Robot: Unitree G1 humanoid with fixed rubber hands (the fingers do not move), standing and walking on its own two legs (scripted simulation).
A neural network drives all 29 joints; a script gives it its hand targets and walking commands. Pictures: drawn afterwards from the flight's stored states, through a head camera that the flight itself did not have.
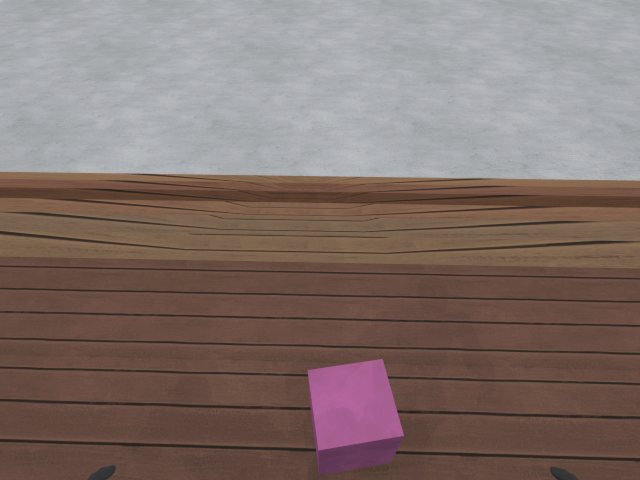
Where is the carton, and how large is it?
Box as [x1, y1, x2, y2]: [308, 359, 403, 474]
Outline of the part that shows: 382,359 308,370 310,407 319,474 369,466 391,461 403,434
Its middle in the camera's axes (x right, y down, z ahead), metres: +0.08 +0.50 +1.08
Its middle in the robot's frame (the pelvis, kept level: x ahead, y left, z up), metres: +0.42 -0.06 -0.66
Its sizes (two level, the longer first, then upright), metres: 0.210 0.200 0.250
